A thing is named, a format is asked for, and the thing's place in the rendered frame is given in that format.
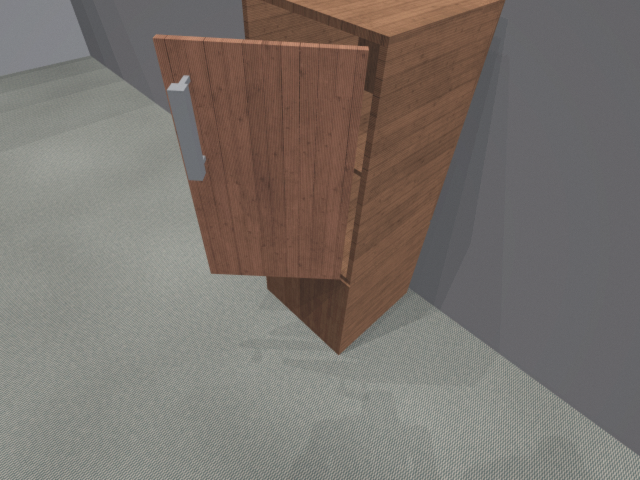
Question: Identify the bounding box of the cupboard door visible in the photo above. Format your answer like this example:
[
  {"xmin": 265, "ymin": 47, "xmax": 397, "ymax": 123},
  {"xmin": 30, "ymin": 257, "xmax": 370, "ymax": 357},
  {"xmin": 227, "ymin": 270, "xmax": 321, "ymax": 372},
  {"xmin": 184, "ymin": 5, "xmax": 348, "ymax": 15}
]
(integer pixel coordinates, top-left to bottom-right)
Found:
[{"xmin": 153, "ymin": 34, "xmax": 369, "ymax": 280}]

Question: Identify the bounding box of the handle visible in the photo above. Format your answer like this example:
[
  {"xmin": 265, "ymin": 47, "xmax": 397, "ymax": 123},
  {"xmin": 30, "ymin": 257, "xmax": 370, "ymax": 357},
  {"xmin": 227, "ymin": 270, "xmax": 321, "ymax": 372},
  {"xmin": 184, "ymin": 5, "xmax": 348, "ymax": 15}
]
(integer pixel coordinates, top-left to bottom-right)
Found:
[{"xmin": 167, "ymin": 75, "xmax": 206, "ymax": 181}]

